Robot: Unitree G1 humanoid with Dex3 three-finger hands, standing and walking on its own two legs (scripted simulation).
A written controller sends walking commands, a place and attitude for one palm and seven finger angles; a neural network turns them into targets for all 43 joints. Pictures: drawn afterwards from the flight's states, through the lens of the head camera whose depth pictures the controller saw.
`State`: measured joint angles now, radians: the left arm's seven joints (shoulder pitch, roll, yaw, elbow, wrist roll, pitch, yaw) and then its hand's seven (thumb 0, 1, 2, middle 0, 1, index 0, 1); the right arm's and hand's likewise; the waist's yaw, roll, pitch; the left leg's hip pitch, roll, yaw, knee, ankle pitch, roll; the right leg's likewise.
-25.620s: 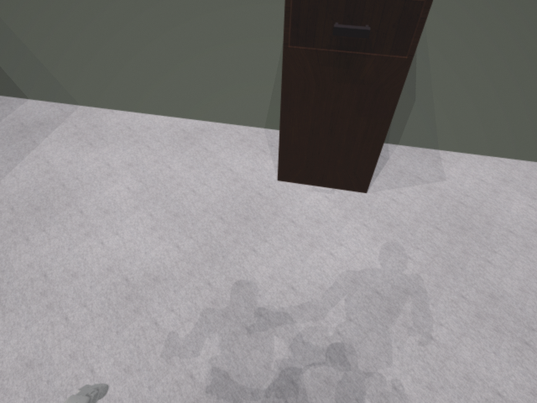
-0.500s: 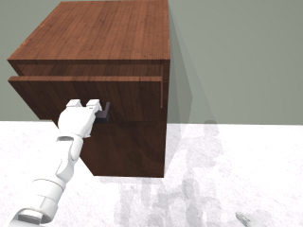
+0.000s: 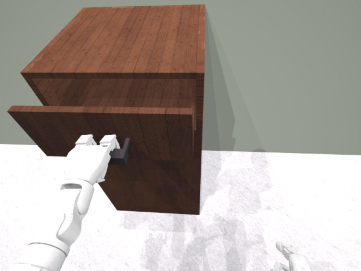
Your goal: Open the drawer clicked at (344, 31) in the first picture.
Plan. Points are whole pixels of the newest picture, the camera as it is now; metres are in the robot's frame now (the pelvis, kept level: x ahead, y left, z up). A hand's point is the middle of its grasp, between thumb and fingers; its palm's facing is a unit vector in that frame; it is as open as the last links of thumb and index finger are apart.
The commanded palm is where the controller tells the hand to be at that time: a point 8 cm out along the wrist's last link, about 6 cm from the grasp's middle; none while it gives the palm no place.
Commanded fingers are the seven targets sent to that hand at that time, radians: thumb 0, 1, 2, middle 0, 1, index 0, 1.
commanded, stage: pull the drawer open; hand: left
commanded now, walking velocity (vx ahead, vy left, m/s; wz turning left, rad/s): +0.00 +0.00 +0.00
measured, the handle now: (104, 148) +0.38 +0.22 +0.06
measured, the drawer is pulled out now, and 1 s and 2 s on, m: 0.12 0.26 0.29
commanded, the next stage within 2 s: open the thumb to release the handle in 1.56 s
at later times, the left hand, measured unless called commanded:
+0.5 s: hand (89, 202) +0.25 +0.22 +0.04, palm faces +0.01 -0.11 -0.99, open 6.2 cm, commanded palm +0.22 +0.23 +0.10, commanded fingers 0.00 0.90 0.90 -0.40 -1.35 -0.40 -1.35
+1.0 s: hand (77, 235) +0.18 +0.22 +0.04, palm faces +0.01 -0.11 -0.99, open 6.2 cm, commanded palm +0.15 +0.22 +0.10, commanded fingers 0.00 0.90 0.90 -0.40 -1.35 -0.40 -1.35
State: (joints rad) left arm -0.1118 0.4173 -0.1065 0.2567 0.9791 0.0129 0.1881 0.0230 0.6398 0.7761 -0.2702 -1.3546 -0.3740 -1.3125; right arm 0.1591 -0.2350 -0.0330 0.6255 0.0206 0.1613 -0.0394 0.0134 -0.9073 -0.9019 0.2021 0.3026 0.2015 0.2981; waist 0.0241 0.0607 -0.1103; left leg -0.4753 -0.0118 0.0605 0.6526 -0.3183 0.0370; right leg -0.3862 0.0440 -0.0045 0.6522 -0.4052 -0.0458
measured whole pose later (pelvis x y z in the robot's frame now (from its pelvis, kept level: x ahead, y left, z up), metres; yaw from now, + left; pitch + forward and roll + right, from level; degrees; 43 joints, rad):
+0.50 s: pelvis +0.00 +0.00 +0.00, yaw +0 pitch +7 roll +1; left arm 0.20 0.41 -0.10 -0.03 0.97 0.01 0.22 0.04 0.63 0.79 -0.26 -1.35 -0.39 -1.32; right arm 0.10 -0.23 -0.02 0.61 0.00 0.12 -0.02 0.01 -0.91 -0.90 0.20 0.30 0.20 0.30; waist 0.06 0.07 -0.10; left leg -0.46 -0.02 0.06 0.67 -0.33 0.03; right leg -0.37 0.04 -0.01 0.68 -0.42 -0.05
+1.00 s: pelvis -0.01 -0.01 -0.01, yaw +0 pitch +6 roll +1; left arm 0.47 0.43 -0.05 -0.22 0.97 -0.03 0.27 0.04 0.62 0.78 -0.28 -1.35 -0.40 -1.33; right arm 0.11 -0.23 -0.01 0.58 -0.02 0.12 0.00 0.02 -0.91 -0.90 0.20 0.30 0.20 0.30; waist 0.07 0.07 -0.10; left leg -0.49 -0.01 0.06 0.72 -0.34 0.03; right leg -0.40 0.05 -0.01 0.73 -0.43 -0.05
